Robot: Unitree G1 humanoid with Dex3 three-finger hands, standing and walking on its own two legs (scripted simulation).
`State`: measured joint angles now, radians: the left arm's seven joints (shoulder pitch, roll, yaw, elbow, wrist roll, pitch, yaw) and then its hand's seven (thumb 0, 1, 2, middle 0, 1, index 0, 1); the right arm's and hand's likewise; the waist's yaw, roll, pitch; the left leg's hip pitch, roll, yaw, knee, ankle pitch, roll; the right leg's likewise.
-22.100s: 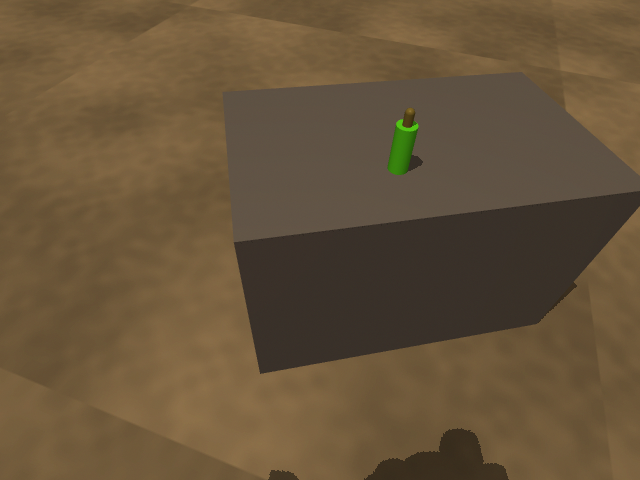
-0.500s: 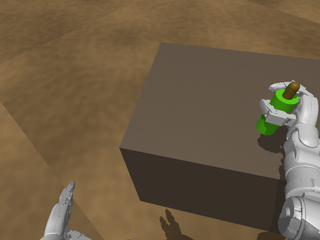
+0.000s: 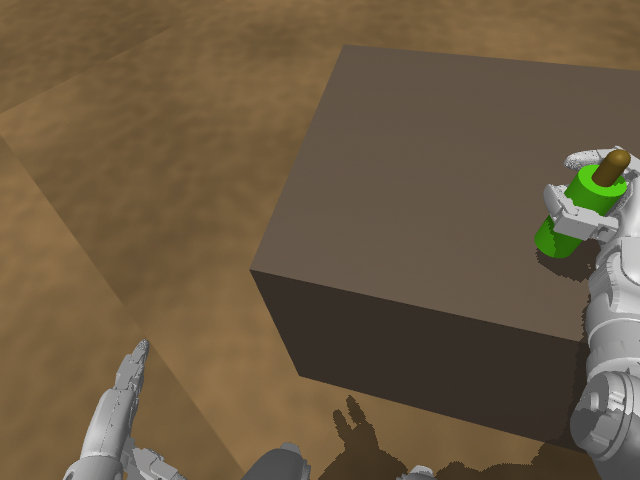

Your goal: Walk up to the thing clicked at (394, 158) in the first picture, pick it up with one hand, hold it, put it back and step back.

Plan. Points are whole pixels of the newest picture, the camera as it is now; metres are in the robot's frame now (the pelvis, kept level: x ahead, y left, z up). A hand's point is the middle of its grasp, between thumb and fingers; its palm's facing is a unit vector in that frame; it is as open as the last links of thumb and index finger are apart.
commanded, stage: lower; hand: right
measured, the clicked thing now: (583, 203) +0.48 -0.23 +0.06
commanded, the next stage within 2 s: loosen in 0.86 s
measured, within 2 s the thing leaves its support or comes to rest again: neither
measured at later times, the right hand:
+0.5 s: hand (563, 209) +0.50 -0.22 +0.03, palm faces +0.22 +0.98 +0.01, open 6.7 cm
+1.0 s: hand (561, 208) +0.51 -0.23 +0.02, palm faces +0.22 +0.97 +0.01, open 6.7 cm
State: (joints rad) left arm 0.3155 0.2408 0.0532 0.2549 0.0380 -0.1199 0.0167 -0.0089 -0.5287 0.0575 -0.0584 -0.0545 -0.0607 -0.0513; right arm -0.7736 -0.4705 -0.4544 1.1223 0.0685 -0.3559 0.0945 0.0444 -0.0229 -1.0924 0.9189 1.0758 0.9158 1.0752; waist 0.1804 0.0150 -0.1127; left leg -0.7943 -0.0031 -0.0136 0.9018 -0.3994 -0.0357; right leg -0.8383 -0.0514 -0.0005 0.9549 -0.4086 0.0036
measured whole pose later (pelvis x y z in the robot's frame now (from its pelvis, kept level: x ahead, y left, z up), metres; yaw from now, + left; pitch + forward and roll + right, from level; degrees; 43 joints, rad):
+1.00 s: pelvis +0.00 +0.00 -0.04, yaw +0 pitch +23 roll +4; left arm 0.37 0.25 0.05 0.01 0.06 -0.04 -0.02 -0.01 -0.53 0.05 -0.06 -0.05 -0.06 -0.05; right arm -0.85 -0.55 -0.52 1.20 0.02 -0.43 0.09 0.04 -0.02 -1.09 0.92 1.08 0.91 1.08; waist 0.24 -0.01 -0.14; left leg -1.01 -0.02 0.02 1.10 -0.48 -0.03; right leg -1.08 -0.06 0.04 1.17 -0.49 0.01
